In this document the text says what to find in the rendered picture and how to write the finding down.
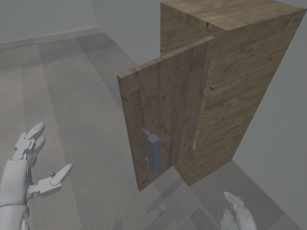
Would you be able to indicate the robot right hand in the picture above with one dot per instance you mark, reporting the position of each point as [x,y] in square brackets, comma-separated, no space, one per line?
[242,219]

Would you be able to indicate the cupboard door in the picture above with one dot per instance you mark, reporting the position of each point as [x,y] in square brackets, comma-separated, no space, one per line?
[164,96]

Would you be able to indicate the handle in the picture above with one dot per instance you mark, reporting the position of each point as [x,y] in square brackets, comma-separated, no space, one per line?
[153,151]

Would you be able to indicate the robot left hand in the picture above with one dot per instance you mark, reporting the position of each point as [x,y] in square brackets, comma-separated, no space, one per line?
[16,176]

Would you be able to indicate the robot left forearm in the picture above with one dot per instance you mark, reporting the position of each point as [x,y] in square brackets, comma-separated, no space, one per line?
[14,217]

